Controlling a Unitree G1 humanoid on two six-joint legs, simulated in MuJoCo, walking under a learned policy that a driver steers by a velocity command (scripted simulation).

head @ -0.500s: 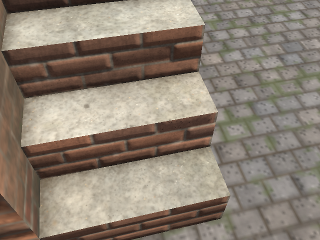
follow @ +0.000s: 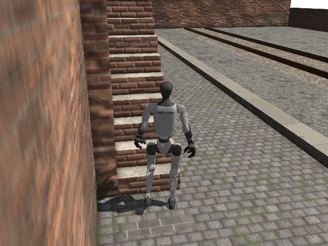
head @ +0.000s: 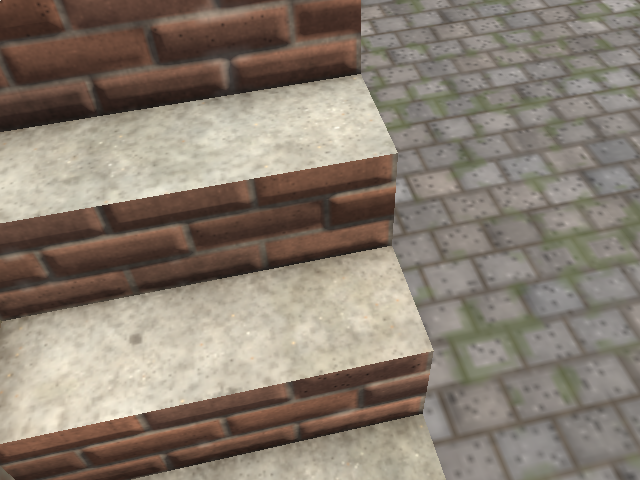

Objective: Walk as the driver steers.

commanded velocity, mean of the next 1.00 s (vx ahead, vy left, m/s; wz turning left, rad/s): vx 0.48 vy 0.00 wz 0.43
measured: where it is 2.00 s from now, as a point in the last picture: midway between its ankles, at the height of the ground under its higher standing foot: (232, 372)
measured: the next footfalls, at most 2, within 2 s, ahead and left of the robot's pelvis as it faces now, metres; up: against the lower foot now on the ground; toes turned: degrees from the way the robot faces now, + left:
left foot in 0.48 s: +0.28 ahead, +0.20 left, +0.21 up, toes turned +22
right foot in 1.00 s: +0.59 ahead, +0.11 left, +0.43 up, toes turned +25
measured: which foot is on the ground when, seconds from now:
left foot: up 0.00-0.46, down 0.48-1.00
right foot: down 0.00-0.50, up 0.52-0.98, down 1.00-1.00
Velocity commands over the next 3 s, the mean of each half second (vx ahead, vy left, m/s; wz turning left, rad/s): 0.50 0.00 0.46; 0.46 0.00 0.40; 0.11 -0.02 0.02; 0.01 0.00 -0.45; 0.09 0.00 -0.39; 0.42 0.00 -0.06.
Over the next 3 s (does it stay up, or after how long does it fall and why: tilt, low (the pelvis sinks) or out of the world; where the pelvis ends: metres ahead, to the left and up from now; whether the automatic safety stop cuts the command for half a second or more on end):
stays up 0.66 0.20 0.44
